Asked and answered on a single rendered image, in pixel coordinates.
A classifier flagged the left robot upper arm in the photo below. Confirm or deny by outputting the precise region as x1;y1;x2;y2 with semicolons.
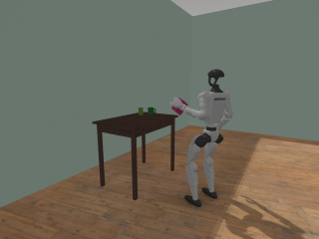
197;91;209;120

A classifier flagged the left robot hand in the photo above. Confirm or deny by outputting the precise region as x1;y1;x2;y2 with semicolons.
170;97;182;109

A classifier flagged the sponge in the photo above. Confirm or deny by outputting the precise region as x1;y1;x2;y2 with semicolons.
171;98;188;115

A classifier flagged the robot right forearm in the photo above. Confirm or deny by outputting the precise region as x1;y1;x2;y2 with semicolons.
216;117;232;128

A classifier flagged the table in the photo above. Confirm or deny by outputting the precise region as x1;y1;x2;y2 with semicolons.
92;112;178;200

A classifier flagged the humanoid robot head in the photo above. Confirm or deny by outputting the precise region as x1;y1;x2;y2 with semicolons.
208;69;224;93

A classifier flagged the robot right foot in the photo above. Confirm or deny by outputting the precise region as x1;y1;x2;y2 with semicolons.
202;187;217;199

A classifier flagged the robot left forearm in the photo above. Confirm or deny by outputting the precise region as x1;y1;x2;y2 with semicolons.
179;104;204;119

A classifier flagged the right robot upper arm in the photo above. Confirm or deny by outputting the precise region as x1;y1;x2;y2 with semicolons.
224;92;233;119

